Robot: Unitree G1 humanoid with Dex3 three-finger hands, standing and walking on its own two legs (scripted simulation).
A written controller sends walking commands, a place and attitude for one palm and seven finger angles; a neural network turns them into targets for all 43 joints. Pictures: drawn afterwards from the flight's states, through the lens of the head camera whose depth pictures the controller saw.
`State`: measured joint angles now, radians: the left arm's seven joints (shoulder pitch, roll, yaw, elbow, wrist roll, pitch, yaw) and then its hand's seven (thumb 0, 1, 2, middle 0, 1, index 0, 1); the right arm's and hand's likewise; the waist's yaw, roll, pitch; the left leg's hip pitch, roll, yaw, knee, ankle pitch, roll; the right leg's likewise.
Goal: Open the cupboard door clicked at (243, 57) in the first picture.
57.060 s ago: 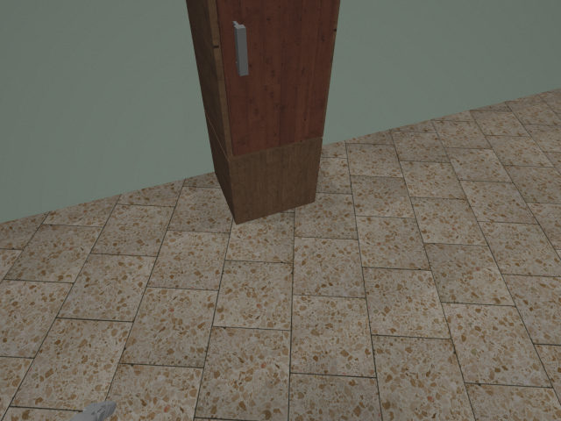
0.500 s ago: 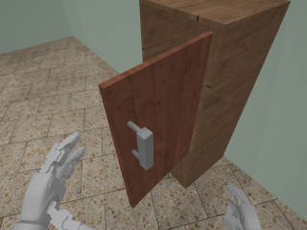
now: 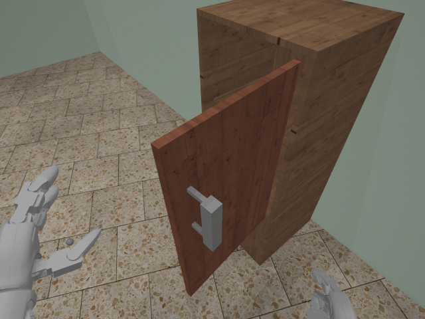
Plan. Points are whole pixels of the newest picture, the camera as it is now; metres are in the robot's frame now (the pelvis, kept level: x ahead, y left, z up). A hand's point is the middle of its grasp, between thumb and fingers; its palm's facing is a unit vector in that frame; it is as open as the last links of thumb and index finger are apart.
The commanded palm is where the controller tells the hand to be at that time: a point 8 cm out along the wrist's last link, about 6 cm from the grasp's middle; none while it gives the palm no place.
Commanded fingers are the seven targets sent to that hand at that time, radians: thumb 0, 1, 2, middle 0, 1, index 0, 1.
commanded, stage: draw the hand back to the body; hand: left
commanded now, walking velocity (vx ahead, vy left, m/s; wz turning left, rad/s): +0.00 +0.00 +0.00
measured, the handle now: (203, 217) +0.29 +0.06 +0.06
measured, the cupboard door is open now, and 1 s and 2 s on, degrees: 97 97 97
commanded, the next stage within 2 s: step back with the hand held close in 0.56 s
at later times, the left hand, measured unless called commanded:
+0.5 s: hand (63, 231) +0.19 +0.24 +0.15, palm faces +0.43 -0.82 -0.36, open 7.5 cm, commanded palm +0.14 +0.28 +0.17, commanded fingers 0.00 0.90 0.90 -0.20 -0.30 -0.20 -0.30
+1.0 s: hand (71, 230) +0.19 +0.23 +0.15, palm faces +0.31 -0.82 -0.48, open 7.4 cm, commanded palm +0.13 +0.28 +0.18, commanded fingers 0.00 0.90 0.90 -0.20 -0.30 -0.20 -0.30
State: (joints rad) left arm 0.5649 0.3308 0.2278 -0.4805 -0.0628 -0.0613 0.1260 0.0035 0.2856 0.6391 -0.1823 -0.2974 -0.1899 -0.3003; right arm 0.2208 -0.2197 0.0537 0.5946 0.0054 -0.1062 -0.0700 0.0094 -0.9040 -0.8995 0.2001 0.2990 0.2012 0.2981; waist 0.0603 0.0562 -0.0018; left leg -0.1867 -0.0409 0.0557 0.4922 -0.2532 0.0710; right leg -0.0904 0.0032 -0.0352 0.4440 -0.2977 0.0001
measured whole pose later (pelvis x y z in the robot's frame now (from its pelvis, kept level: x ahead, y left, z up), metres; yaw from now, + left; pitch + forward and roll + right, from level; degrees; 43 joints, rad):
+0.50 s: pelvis +0.00 -0.02 +0.01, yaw +0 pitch -5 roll -1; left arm 0.48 0.34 0.31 -0.41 -0.08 -0.06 0.12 0.02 0.88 0.89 -0.21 -0.30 -0.21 -0.30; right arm 0.19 -0.23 0.03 0.63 0.00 -0.07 -0.06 0.01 -0.91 -0.90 0.20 0.30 0.20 0.30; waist 0.07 0.05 0.03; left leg -0.12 -0.02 0.05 0.42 -0.22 0.05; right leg -0.02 0.02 -0.04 0.36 -0.26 -0.02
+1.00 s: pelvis -0.02 -0.01 +0.00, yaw -2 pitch +0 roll -1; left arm 0.56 0.40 0.36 -0.48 -0.06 -0.13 0.11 0.02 0.89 0.90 -0.21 -0.30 -0.22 -0.30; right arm 0.16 -0.24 -0.02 0.56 0.02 0.01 -0.07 0.01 -0.91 -0.90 0.20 0.30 0.20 0.30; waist 0.01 0.04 0.04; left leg -0.27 -0.01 0.08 0.46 -0.20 0.05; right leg -0.18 0.03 -0.01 0.42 -0.24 -0.01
